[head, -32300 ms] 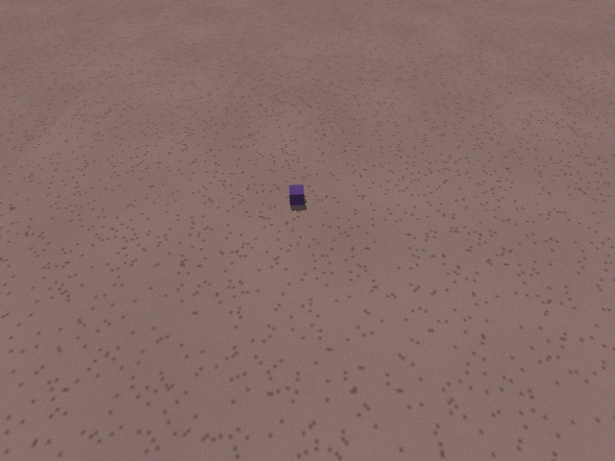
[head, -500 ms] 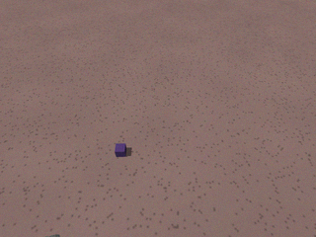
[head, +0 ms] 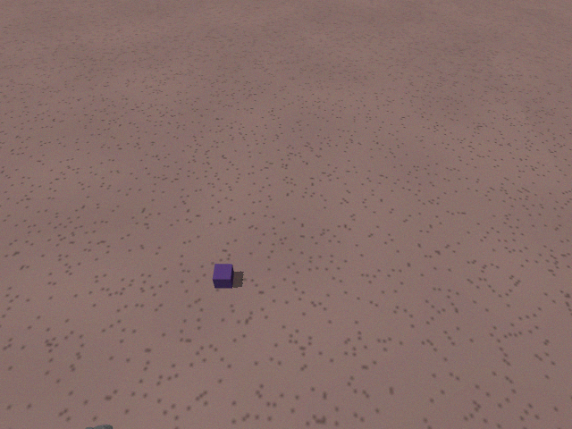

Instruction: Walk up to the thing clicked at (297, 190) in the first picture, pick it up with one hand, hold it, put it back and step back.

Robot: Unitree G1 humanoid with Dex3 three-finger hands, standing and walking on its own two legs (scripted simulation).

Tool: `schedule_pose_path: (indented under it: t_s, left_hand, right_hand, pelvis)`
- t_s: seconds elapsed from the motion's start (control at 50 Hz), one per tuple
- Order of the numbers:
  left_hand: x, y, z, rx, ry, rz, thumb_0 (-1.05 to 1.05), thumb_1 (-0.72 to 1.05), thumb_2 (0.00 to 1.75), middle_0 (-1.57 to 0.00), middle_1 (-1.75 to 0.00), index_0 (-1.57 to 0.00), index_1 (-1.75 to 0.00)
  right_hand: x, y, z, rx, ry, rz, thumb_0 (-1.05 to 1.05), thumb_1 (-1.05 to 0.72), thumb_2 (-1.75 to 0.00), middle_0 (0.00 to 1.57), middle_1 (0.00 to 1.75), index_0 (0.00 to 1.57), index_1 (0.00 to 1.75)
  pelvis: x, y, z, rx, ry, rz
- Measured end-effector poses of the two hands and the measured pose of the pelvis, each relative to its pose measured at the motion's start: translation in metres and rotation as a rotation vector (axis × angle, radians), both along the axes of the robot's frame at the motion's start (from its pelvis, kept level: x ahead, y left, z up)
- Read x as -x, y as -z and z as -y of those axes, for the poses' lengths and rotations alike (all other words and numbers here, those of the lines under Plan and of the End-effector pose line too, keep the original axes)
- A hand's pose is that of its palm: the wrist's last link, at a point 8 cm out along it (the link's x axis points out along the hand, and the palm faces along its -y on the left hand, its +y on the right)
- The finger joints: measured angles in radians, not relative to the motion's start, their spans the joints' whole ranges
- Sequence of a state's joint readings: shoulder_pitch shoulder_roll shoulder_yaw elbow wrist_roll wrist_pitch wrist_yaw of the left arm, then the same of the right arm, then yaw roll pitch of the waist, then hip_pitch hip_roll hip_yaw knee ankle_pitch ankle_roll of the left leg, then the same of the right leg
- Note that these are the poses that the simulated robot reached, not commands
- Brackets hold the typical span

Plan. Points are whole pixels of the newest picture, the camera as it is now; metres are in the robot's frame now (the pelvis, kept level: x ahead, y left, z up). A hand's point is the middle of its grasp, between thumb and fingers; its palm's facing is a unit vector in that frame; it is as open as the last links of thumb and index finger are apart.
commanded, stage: walk up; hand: left
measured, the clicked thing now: (223, 276) +0.78 +0.27 -0.74
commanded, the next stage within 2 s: stand in 0.06 s
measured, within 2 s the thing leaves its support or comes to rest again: neither
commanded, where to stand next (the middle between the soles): +0.40 +0.02 m, yaw +1 degrees
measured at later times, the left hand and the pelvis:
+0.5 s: hand out of the picture +0.06 +0.24 -0.15, palm faces -0.03 -0.94 -0.34, open 7.4 cm; pelvis -0.02 -0.01 +0.01, yaw -1 degrees
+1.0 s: hand out of the picture +0.06 +0.23 -0.15, palm faces -0.06 -0.94 -0.34, open 7.4 cm; pelvis -0.02 -0.02 +0.01, yaw -1 degrees
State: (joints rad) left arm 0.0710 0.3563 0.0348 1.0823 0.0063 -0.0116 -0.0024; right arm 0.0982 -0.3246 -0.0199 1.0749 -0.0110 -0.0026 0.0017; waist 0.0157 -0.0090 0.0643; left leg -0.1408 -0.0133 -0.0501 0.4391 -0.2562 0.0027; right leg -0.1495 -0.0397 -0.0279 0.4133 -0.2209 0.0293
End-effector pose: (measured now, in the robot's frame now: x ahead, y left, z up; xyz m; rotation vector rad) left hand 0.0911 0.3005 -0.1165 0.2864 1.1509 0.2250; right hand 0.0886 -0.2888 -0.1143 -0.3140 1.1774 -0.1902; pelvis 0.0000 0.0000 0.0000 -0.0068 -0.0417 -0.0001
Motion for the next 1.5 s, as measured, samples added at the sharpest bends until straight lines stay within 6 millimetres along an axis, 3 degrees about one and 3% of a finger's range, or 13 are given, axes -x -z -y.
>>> schedule_pose_path:
  t_s: [0.24, 0.76, 0.92, 1.1, 1.2, 1.34, 1.42, 1.5]
  left_hand:
    - [0.014, -0.004, 0.008, -0.001, 0.018, -0.049, 0.01, 0.90, 0.90, -0.20, -0.30, -0.20, -0.30]
    - [0.044, -0.007, 0.025, -0.017, 0.055, -0.085, 0.00, 0.90, 0.90, -0.20, -0.30, -0.20, -0.30]
    - [0.040, -0.006, 0.026, -0.012, 0.063, -0.079, 0.00, 0.90, 0.90, -0.20, -0.30, -0.20, -0.30]
    - [0.034, -0.006, 0.024, 0.001, 0.060, -0.069, 0.00, 0.90, 0.90, -0.20, -0.30, -0.20, -0.30]
    - [0.042, -0.012, 0.007, -0.003, 0.017, -0.042, 0.00, 0.90, 0.90, -0.20, -0.30, -0.21, -0.30]
    - [0.062, 0.000, -0.046, -0.021, -0.035, -0.138, 0.00, 0.90, 0.90, -0.20, -0.30, -0.21, -0.30]
    - [0.042, 0.020, -0.076, -0.033, -0.016, -0.179, 0.01, 0.90, 0.90, -0.20, -0.30, -0.20, -0.30]
    - [0.002, 0.016, -0.081, -0.014, 0.023, -0.147, 0.01, 0.90, 0.90, -0.20, -0.30, -0.20, -0.30]
  right_hand:
    - [-0.009, -0.004, 0.003, -0.013, -0.005, 0.038, 0.01, -0.90, -0.89, 0.20, 0.30, 0.20, 0.30]
    - [0.065, 0.006, 0.031, -0.018, 0.051, -0.084, 0.01, -0.90, -0.89, 0.20, 0.30, 0.20, 0.30]
    - [0.074, 0.005, 0.032, -0.012, 0.058, -0.102, 0.01, -0.90, -0.89, 0.20, 0.30, 0.20, 0.30]
    - [0.070, 0.004, 0.031, -0.018, 0.051, -0.096, 0.01, -0.90, -0.89, 0.20, 0.30, 0.20, 0.30]
    - [0.055, -0.006, 0.033, 0.008, 0.020, -0.099, 0.01, -0.90, -0.89, 0.20, 0.30, 0.20, 0.30]
    - [0.003, -0.015, 0.019, 0.067, -0.011, -0.026, 0.01, -0.90, -0.89, 0.20, 0.30, 0.20, 0.30]
    - [-0.012, -0.014, 0.000, 0.103, 0.014, 0.045, 0.01, -0.90, -0.89, 0.20, 0.30, 0.20, 0.30]
    - [-0.010, -0.019, -0.019, 0.081, 0.061, 0.020, 0.01, -0.90, -0.89, 0.20, 0.30, 0.20, 0.30]
  pelvis:
    - [0.003, -0.005, 0.003, -0.007, 0.006, 0.009]
    - [0.024, -0.006, 0.022, -0.008, 0.014, 0.012]
    - [0.024, -0.005, 0.022, -0.008, 0.019, 0.008]
    - [0.018, -0.006, 0.021, -0.004, 0.018, -0.001]
    - [0.004, -0.008, 0.012, -0.004, 0.006, -0.013]
    - [-0.024, 0.003, -0.024, 0.032, 0.001, 0.015]
    - [-0.046, 0.018, -0.046, 0.008, 0.018, 0.024]
    - [-0.067, 0.010, -0.054, 0.006, 0.024, 0.027]
